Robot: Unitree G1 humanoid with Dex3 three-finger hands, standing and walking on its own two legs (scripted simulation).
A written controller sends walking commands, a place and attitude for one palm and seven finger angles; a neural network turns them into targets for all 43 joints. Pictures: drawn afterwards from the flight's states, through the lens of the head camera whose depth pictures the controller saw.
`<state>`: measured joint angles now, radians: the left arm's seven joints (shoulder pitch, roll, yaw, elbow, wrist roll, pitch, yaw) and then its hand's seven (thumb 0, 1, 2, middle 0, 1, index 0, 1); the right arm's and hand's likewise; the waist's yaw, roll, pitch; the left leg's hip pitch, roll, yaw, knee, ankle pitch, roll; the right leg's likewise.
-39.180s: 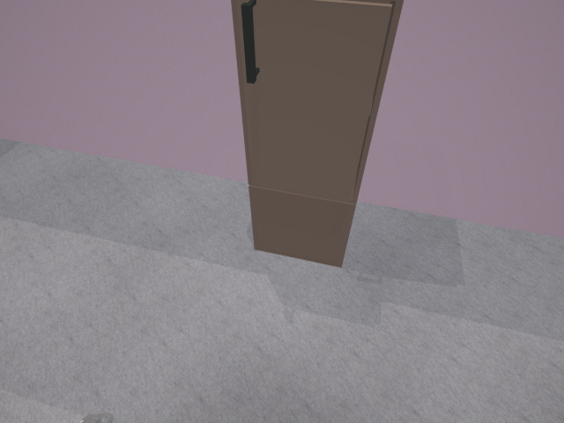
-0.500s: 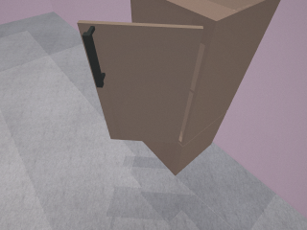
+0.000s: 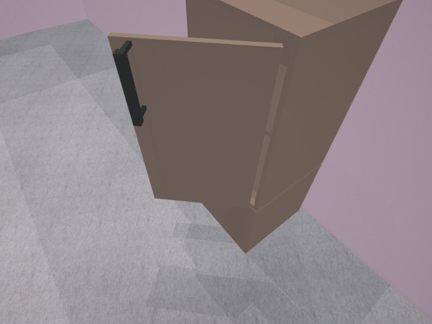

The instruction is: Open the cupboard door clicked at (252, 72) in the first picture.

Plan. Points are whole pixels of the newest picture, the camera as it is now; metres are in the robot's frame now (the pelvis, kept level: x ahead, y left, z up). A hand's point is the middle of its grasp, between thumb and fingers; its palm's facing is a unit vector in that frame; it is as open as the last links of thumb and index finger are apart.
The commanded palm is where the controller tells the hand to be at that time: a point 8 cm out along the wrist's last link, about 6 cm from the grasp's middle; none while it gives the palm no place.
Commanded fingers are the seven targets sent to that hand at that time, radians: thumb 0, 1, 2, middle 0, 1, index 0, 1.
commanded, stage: come to a stop and stand still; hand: left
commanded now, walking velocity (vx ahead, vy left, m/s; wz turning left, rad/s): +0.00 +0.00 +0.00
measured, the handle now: (133, 86) +0.55 +0.23 +0.15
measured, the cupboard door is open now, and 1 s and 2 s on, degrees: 46 46 46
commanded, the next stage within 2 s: look again from close up in 0.18 s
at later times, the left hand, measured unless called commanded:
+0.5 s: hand out of the picture -0.02 +0.19 -0.18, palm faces +0.00 -0.98 -0.18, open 7.4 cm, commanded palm none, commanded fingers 0.00 0.90 0.90 -0.20 -0.30 -0.20 -0.30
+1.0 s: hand (79, 323) +0.13 +0.26 -0.07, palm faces +0.21 -0.96 -0.17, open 7.5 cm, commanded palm +0.09 +0.31 -0.05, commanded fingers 0.00 0.71 0.82 -0.21 -0.42 -0.21 -0.42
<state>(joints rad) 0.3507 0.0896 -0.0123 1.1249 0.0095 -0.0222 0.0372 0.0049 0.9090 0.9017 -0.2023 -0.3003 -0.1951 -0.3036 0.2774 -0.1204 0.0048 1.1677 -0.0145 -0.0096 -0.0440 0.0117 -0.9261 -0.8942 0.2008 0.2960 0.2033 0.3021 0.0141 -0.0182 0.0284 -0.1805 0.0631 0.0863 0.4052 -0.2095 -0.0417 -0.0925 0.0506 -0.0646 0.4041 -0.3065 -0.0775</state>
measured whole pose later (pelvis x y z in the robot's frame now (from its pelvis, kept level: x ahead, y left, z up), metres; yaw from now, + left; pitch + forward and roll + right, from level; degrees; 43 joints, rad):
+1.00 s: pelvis -0.02 +0.07 -0.01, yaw +0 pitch +2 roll +1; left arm 0.50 0.19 0.06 0.18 -0.13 -0.02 0.08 0.02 0.88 0.89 -0.20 -0.32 -0.20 -0.32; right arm 0.34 -0.18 0.01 0.85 0.02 -0.23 -0.04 0.01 -0.91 -0.89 0.20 0.30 0.21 0.30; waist -0.01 -0.04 -0.02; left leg -0.28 -0.09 0.07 0.50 -0.25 0.07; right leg -0.30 -0.04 -0.03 0.62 -0.35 -0.02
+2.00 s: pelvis -0.02 +0.05 -0.02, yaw +0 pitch +2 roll -1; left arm 0.17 0.38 0.35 0.05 -0.36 -0.13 -0.40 0.00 -0.23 0.42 -0.29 -1.03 -0.28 -1.03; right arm 0.27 -0.28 0.05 0.60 0.07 -0.28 -0.10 0.01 -0.90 -0.89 0.20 0.30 0.21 0.30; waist 0.02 0.03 -0.06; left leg -0.38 -0.03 0.03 0.67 -0.34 0.06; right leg -0.33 0.04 -0.08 0.63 -0.34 -0.04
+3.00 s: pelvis -0.02 +0.04 +0.00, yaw +1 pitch -1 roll +0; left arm -0.17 0.50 0.45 0.24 -0.34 0.14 -0.49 -0.01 -0.50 0.30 -0.30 -1.20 -0.30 -1.20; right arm 0.23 -0.27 0.08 0.59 0.09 -0.19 -0.10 0.01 -0.90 -0.89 0.20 0.30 0.21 0.30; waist 0.04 0.05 -0.04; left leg -0.23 -0.03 0.02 0.50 -0.25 0.05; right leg -0.19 0.04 -0.08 0.47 -0.27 -0.05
